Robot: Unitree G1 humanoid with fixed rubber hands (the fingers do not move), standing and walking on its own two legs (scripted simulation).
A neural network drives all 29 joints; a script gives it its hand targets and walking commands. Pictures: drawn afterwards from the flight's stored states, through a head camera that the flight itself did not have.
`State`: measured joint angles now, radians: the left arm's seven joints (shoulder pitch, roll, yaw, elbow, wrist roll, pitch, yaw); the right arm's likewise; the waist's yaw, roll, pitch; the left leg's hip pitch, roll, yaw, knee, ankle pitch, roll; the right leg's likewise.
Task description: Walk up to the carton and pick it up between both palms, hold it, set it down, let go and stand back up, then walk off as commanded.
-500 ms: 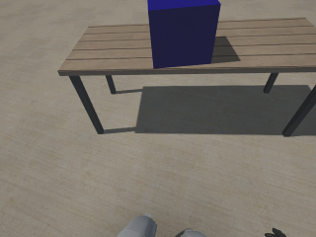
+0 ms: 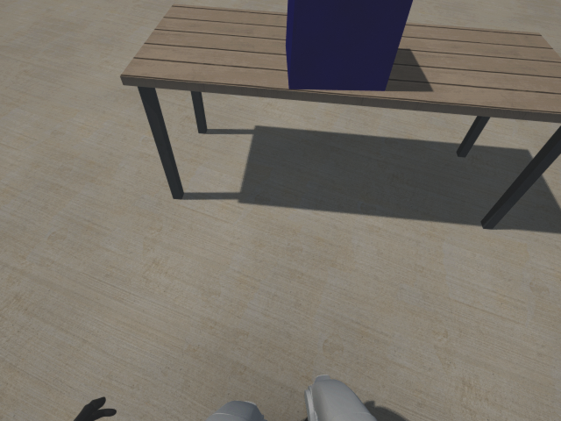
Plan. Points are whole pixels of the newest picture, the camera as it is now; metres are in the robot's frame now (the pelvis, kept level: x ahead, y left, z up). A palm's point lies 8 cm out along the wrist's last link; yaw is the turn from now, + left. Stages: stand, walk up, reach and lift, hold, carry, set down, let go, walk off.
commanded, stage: walk off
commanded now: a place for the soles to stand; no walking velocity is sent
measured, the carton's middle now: (338, 22) +1.20 -0.08 +0.03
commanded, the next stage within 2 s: stand in 1.08 s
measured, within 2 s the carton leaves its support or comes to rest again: neither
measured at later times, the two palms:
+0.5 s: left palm out of the picture -0.01 +0.29 -0.09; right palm out of the picture +0.06 -0.32 -0.10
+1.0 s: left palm out of the picture +0.04 +0.30 -0.10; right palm out of the picture +0.07 -0.31 -0.09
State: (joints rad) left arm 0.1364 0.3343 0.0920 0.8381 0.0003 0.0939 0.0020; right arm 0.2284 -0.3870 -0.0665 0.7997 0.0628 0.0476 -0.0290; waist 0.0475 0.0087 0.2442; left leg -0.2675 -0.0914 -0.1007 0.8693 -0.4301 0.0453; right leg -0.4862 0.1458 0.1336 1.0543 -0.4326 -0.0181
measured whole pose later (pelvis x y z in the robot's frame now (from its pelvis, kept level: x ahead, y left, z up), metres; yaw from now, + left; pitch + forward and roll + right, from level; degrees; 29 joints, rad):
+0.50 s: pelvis -0.05 -0.02 +0.00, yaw +0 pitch -6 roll +1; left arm 0.29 0.33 0.09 0.86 0.00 -0.01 0.00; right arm 0.23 -0.38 -0.07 0.80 0.06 0.03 -0.01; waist 0.05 0.01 0.13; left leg -0.37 -0.07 -0.09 0.93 -0.46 0.03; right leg -0.33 0.04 0.11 0.85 -0.42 -0.01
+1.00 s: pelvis -0.04 +0.00 +0.01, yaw -1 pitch -4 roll +0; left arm 0.22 0.33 0.09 0.86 0.00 -0.02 0.00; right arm 0.22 -0.37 -0.07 0.80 0.06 -0.03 -0.01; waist 0.05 0.00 0.10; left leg -0.31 -0.06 -0.07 0.82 -0.43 0.02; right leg -0.33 0.04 0.12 0.83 -0.43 0.02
